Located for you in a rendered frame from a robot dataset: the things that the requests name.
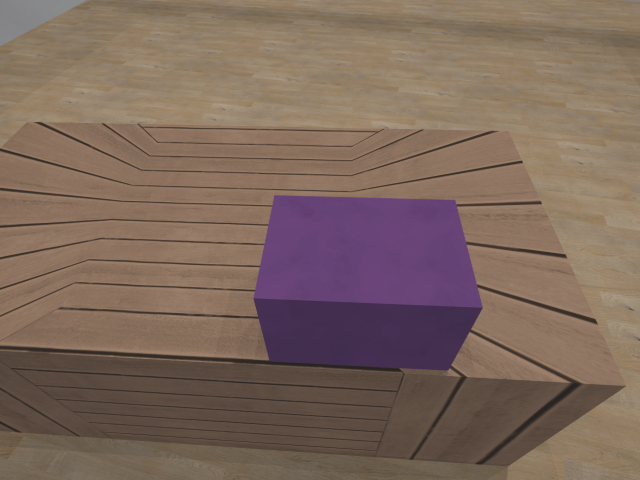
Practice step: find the pedestal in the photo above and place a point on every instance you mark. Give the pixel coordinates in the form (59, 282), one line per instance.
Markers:
(129, 257)

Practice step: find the carton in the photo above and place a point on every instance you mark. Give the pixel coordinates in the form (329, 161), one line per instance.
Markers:
(376, 282)

